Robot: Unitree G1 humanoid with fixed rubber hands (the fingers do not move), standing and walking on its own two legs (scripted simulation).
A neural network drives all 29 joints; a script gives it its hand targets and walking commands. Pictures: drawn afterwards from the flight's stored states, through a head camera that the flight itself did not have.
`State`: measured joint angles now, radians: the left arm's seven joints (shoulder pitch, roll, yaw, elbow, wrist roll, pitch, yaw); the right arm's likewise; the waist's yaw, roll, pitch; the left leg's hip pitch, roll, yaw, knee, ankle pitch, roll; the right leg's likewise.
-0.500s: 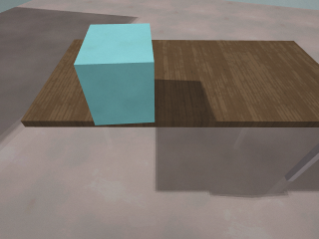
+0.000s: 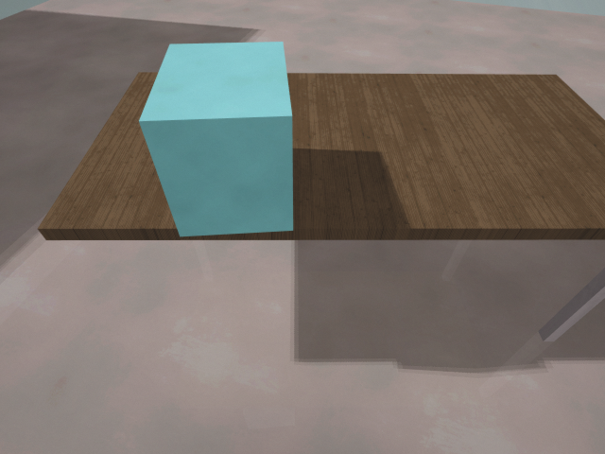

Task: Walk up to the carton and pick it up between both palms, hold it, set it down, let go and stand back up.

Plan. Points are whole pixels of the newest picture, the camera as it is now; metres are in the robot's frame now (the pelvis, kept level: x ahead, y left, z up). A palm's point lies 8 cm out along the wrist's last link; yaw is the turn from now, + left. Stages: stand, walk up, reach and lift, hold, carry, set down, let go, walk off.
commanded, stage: walk up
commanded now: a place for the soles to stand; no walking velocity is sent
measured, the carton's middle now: (232, 138) +0.76 +0.16 +0.01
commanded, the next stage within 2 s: none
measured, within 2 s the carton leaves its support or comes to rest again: neither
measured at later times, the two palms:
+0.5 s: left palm out of the picture +0.08 +0.31 -0.09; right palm out of the picture +0.09 -0.32 -0.10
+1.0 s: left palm out of the picture +0.18 +0.49 -0.09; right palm out of the picture +0.18 -0.16 -0.10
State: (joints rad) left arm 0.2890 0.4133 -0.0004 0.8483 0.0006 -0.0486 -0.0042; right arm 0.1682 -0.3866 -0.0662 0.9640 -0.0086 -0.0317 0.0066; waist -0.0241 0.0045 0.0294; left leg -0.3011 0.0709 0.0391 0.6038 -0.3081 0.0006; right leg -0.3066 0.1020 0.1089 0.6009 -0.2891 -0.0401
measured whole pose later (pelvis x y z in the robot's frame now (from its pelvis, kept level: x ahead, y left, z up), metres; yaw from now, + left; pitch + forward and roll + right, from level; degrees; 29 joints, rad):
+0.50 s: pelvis +0.01 +0.00 +0.00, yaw +0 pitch +0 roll +0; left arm 0.30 0.41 0.00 0.85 0.00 -0.06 0.00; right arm 0.17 -0.39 -0.07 0.94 -0.01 0.00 0.02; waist -0.02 0.00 0.02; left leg -0.31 0.07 0.04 0.66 -0.44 0.00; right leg -0.29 0.11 0.11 0.60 -0.31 -0.05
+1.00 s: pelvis +0.12 +0.16 +0.00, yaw +0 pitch -1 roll -3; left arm 0.31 0.44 0.00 0.86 0.00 -0.09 0.03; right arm 0.23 -0.41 -0.07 0.89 -0.01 -0.03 0.05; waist -0.03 0.05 0.09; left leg -0.27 0.00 -0.03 0.64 -0.35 0.02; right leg -0.37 0.06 0.16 1.03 -0.45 -0.04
